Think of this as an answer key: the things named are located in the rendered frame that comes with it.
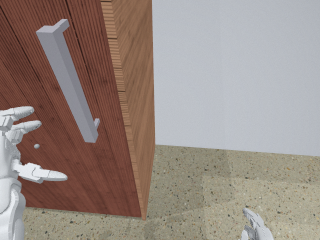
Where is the robot right hand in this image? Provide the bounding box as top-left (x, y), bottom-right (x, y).
top-left (238, 207), bottom-right (274, 240)

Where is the wardrobe door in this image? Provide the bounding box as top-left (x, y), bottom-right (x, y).
top-left (0, 0), bottom-right (142, 218)

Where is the robot left hand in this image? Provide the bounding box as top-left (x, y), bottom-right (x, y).
top-left (0, 106), bottom-right (68, 184)

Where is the handle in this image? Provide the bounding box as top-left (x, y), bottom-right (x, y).
top-left (36, 19), bottom-right (100, 143)

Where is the robot left forearm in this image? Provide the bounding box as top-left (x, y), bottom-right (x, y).
top-left (0, 177), bottom-right (26, 240)

